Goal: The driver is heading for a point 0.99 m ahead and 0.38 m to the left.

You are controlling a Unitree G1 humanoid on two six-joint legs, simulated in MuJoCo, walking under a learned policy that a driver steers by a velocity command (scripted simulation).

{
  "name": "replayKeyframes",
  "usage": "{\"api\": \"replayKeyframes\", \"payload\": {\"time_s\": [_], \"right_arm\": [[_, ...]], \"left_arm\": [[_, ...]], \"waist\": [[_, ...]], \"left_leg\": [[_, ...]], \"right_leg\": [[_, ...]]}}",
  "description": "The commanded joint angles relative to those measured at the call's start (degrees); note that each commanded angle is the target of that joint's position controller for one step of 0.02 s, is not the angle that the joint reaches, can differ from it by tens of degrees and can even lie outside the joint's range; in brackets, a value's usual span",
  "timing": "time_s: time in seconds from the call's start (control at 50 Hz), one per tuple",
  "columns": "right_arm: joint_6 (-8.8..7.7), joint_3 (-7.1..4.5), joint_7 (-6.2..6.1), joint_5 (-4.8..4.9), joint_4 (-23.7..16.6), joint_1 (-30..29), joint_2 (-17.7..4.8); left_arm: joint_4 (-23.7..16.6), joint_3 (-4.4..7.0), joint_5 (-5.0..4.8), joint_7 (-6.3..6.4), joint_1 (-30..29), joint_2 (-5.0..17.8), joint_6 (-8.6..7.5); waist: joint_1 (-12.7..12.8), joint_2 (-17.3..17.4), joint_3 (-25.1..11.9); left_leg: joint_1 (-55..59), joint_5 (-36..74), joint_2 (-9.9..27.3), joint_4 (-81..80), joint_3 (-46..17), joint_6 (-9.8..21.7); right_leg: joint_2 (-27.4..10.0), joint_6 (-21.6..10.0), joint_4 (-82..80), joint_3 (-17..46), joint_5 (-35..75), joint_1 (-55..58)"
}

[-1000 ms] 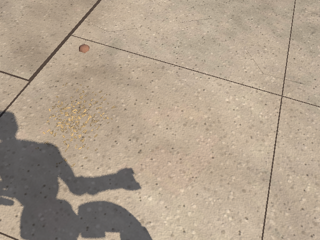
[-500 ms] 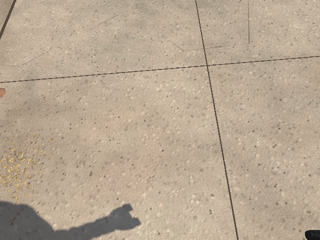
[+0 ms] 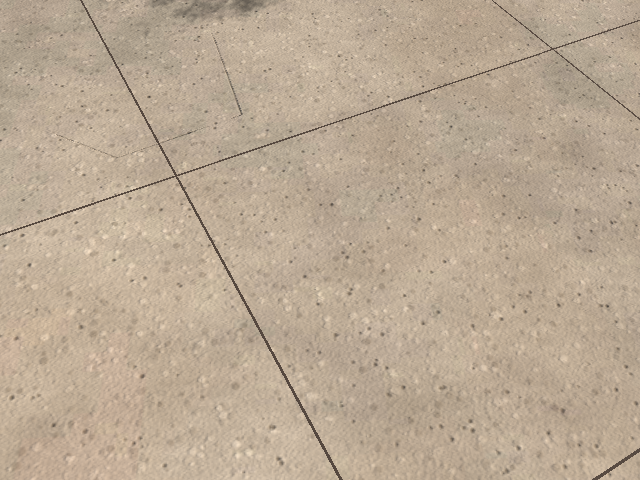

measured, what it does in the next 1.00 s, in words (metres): walks ahead, turning left: right foot, then left foot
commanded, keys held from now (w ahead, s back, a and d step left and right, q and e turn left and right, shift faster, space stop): shift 0.06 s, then q+shift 0.28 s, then w+q+shift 0.56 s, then w+shift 0.04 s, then w+e+shift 0.06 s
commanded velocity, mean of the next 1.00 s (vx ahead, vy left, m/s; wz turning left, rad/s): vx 0.44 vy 0.00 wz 0.57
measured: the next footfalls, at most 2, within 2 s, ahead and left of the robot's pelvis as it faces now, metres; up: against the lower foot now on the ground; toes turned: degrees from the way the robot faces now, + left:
right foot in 0.20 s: +0.03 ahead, -0.15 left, +0.00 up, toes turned +5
left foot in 0.66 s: +0.10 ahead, +0.17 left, +0.00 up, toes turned +29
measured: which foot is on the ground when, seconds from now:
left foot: down 0.00-0.20, up 0.22-0.64, down 0.66-1.00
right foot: up 0.00-0.18, down 0.20-0.66, up 0.68-1.00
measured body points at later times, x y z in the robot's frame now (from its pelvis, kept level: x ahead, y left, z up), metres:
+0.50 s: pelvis +0.03 -0.01 +0.00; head +0.05 +0.00 +0.45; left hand +0.08 +0.30 -0.10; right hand +0.23 -0.25 -0.09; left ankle +0.00 +0.12 -0.69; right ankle -0.01 -0.15 -0.74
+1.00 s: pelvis +0.25 +0.20 -0.01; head +0.28 +0.23 +0.44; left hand +0.29 +0.53 -0.09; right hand +0.40 -0.05 -0.12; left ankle +0.06 +0.15 -0.74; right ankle +0.51 +0.21 -0.69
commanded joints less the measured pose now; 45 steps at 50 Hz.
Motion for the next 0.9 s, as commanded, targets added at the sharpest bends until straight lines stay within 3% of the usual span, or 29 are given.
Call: {"api": "replayKeyframes", "payload": {"time_s": [0.02, 0.06, 0.1, 0.12, 0.16, 0.18, 0.2, 0.22, 0.24, 0.26, 0.28, 0.3, 0.34, 0.38, 0.42, 0.56, 0.58, 0.6, 0.62, 0.64, 0.66, 0.68, 0.7, 0.72, 0.76, 0.78, 0.8, 0.82, 0.9], "right_arm": [[0.01, -1.37, -0.65, -0.12, -3.0, -0.2, -8.1], [0.27, -1.44, -0.46, 0.03, -2.7, -0.2, -8.8], [0.41, -0.6, 0.27, 0.39, -2.0, -0.4, -7.3], [0.55, -0.46, 0.66, 0.83, -1.5, 0.3, -7.5], [0.75, -1.03, 1.01, 2.24, -1.3, 0.7, -10.1], [0.38, -1.26, 1.03, 2.7, -1.3, 2.0, -10.9], [-0.31, -0.73, 1.3, 1.93, -2.1, 1.6, -9.3], [-1.04, 0.1, 1.54, 2.03, -3.6, 1.4, -5.7], [-1.05, -0.5, 1.31, 2.3, -3.6, 0.6, -8.0], [-0.49, -1.82, 1.08, 2.6, -3.2, 0.5, -10.5], [0.55, -2.38, 0.77, 2.72, -2.2, 2.5, -10.0], [1.83, -2.4, 0.38, 2.42, -1.6, 4.6, -8.9], [3.13, -1.83, 0.36, 2.11, -2.7, 3.6, -6.6], [2.98, -1.11, 1.67, 2.52, -5.4, -0.2, -5.8], [2.41, -0.79, 2.93, 2.63, -7.8, -3.2, -5.8], [1.01, 0.15, 4.34, 2.84, -11.0, -5.6, -5.0], [2.84, -0.23, 6.42, -3.24, -11.5, -7.6, -7.0], [3.12, -0.43, 7.12, -3.15, -11.5, -7.8, -7.0], [2.93, -0.52, 7.15, -2.33, -10.4, -4.8, -7.0], [2.56, -1.03, 6.57, -1.81, -7.8, 2.7, -7.4], [2.11, -2.72, 5.23, -1.49, -2.3, 17.8, -10.4], [1.84, -4.6, 3.84, -0.68, -0.6, 26.6, -19.5], [1.21, -4.0, 3.56, -0.3, -4.1, 21.3, -20.7], [1.3, -3.46, 3.08, -0.58, -4.2, 18.0, -18.2], [0.67, -2.44, 2.31, -0.93, -4.2, 15.2, -14.9], [0.12, -1.62, 2.15, -0.7, -4.6, 11.9, -13.2], [-0.62, -1.17, 2.08, -0.54, -4.9, 11.0, -12.6], [-1.33, -0.91, 2.19, -0.39, -4.3, 11.4, -12.0], [-2.85, -1.35, 2.32, -0.32, -2.1, 14.6, -12.4]], "left_arm": [[-3.9, 0.29, -0.11, 0.1, -0.6, 2.3, -1.09], [-3.7, -0.36, 0.29, 0.07, -1.0, 1.3, -1.21], [-2.7, -1.43, 0.9, -0.03, -0.6, -1.4, -1.38], [-1.9, -1.32, 0.95, -0.05, 0.0, -1.4, -1.45], [-0.1, -0.35, 0.84, 0.0, 3.2, 0.3, -1.63], [-0.1, 0.36, 0.82, 0.3, 3.9, 2.9, -1.78], [-0.4, 1.16, 1.24, 0.98, 6.6, 6.1, -1.6], [0.3, 2.42, 2.41, 1.23, 6.0, 10.8, -0.93], [-0.4, 2.13, 3.2, 0.93, 4.4, 8.0, -1.03], [-1.1, 1.11, 3.57, 0.93, 3.5, 4.7, -1.52], [-1.4, 0.41, 3.24, 1.14, 1.1, 2.7, -2.02], [-1.6, 0.17, 2.19, 1.16, -1.9, 1.6, -2.63], [-1.1, 0.3, 1.63, 1.39, -2.6, 1.4, -3.13], [0.3, 1.07, 1.1, 1.42, 3.0, 2.6, -3.5], [0.9, 1.64, 0.62, 1.18, 4.5, 4.2, -4.49], [2.9, 3.44, 0.04, -1.54, 5.8, 7.7, -7.19], [4.1, 2.39, 5.03, -2.24, 7.8, 6.0, -6.48], [4.5, 2.28, 4.86, -2.49, 7.9, 5.9, -6.09], [4.6, 2.24, 4.3, -2.45, 7.4, 6.7, -5.75], [4.5, 2.2, 3.52, -2.45, 5.9, 7.5, -5.54], [4.1, 1.66, 3.44, -2.56, 4.9, 6.4, -5.54], [-1.4, -0.5, 3.83, -3.05, -2.1, -0.6, -5.85], [-5.8, -0.88, 5.12, -3.22, -9.5, -0.3, -6.59], [-6.2, -0.73, 4.82, -3.64, -10.1, 2.0, -7.25], [-2.0, -0.82, 4.79, -3.87, -1.9, 3.9, -8.17], [-0.5, -0.88, 5.42, -3.9, 0.6, 4.1, -7.65], [0.1, -1.05, 5.52, -4.09, 1.6, 4.1, -6.83], [0.0, -1.23, 5.37, -4.12, 0.6, 4.0, -6.0], [-2.5, -2.72, 3.87, -4.46, -9.1, 1.7, -5.28]], "waist": [[-0.1, 11.3, -7.0], [-0.3, 12.5, -8.2], [-0.2, 13.8, -8.5], [-0.3, 14.3, -7.7], [1.8, 13.2, -5.9], [1.7, 11.7, -6.6], [2.3, 6.2, -8.9], [0.8, -9.1, -8.1], [2.9, -12.0, -7.9], [3.5, -9.7, -6.2], [1.8, -7.9, -5.5], [0.4, -7.5, -4.3], [0.7, -6.8, -3.0], [4.4, -6.5, -5.0], [5.8, -7.0, -3.9], [5.0, -3.6, 1.7], [5.6, -5.0, -0.1], [5.6, -6.5, 0.6], [3.4, -6.0, 0.2], [-1.4, -3.1, -2.5], [-8.9, 4.9, -9.7], [-13.0, 24.8, -9.3], [-11.7, 21.0, -7.7], [-9.7, 13.1, -3.5], [-3.3, 6.2, -1.7], [-0.8, 6.0, -0.9], [0.2, 7.9, -0.5], [0.6, 7.1, 1.1], [-0.9, 4.4, 4.8]], "left_leg": [[11.4, 20.1, 12.7, -6.7, -11.2, 11.8], [11.9, 20.8, 13.4, -6.3, -10.2, 12.1], [7.9, 19.0, 12.0, -6.4, -9.9, 11.3], [6.8, 18.0, 11.4, -6.0, -10.8, 11.0], [3.7, 17.8, 10.3, -4.0, -12.7, 9.6], [0.4, 15.0, 9.7, -3.4, -14.2, 7.3], [-5.2, 6.7, 7.7, 0.9, -12.9, 3.8], [-12.5, -8.1, 0.6, 8.8, -3.5, -0.3], [-13.9, -20.6, 0.2, 19.5, 1.2, -2.8], [-16.7, -24.0, 1.1, 31.5, 0.6, -4.2], [-17.9, -23.1, 1.9, 37.9, -0.3, -5.0], [-19.0, -20.0, 2.8, 40.0, -0.7, -6.1], [-20.5, -14.6, 4.1, 38.8, 0.8, -7.5], [-23.0, -9.5, 6.4, 34.5, 2.8, -7.2], [-24.4, -8.9, 7.1, 29.9, 3.3, -5.5], [-23.5, -11.6, 9.3, 21.4, 5.3, 0.5], [-18.3, -11.4, 6.2, 17.4, 10.4, 1.7], [-12.8, -11.1, 4.6, 15.5, 12.6, 2.6], [-6.0, -11.4, 2.2, 13.9, 14.6, 3.5], [4.4, -10.3, -1.2, 11.8, 16.1, 4.8], [21.6, -13.6, -4.0, 10.9, 12.8, 7.2], [30.2, -33.6, 11.5, -3.9, -16.5, 12.2], [28.1, -39.7, 17.1, -16.3, -42.6, 16.0], [27.7, -32.7, 19.7, -15.5, -39.3, 16.7], [18.9, -23.1, 15.7, -13.2, -28.9, 15.3], [13.8, -21.0, 12.3, -14.4, -24.9, 14.1], [10.4, -19.1, 10.9, -15.7, -23.3, 14.5], [8.1, -16.3, 9.5, -16.9, -21.8, 15.0], [5.1, -3.8, 5.8, -18.9, -18.2, 15.2]], "right_leg": [[-1.9, 1.2, -4.3, -2.9, 0.6, -3.5], [-3.4, 1.1, -12.2, -4.2, -0.1, 0.5], [-4.7, 0.7, -24.4, -5.8, 0.7, 9.1], [-4.0, 0.7, -30.3, -6.8, 3.4, 11.9], [-1.3, -1.1, -45.3, -9.1, 15.2, 18.9], [-3.1, -3.0, -46.6, -6.8, 18.7, 23.9], [-10.7, -5.5, -44.6, -1.8, 27.1, 30.5], [-19.8, -12.2, -44.1, 5.1, 33.5, 28.8], [-25.4, -18.2, -46.4, 9.3, 35.0, 24.9], [-26.5, -20.2, -47.3, 9.2, 39.0, 23.7], [-24.7, -18.9, -46.9, 5.6, 40.6, 23.0], [-22.7, -17.1, -46.4, 1.4, 41.2, 22.6], [-21.0, -15.9, -46.6, -3.6, 41.9, 22.7], [-22.3, -16.0, -52.3, -2.4, 13.9, 26.8], [-24.0, -15.2, -55.9, -0.5, -0.3, 28.4], [-26.5, -13.3, -58.8, -8.5, -0.9, 29.6], [-24.7, -10.5, -57.5, -14.3, -3.7, 28.1], [-23.5, -9.4, -55.9, -17.1, -2.1, 24.1], [-22.8, -8.8, -51.2, -19.5, 3.9, 20.3], [-21.1, -8.0, -40.4, -23.2, 17.4, 15.8], [-17.5, -6.7, -18.2, -26.9, 31.6, 7.8], [-10.0, -3.2, 4.3, -25.6, 1.2, -15.2], [-4.4, -2.4, 12.6, -9.4, -3.9, -29.1], [-8.2, -2.9, 13.8, -6.3, 1.3, -33.1], [-11.9, -3.1, 5.7, -6.6, 8.4, -24.5], [-12.4, -2.6, 2.8, -6.7, 10.3, -19.8], [-12.2, -1.9, 1.2, -7.1, 11.7, -17.0], [-11.9, -1.3, -0.6, -7.8, 13.0, -16.5], [-9.1, 0.5, -15.8, -10.1, 21.0, -15.4]]}}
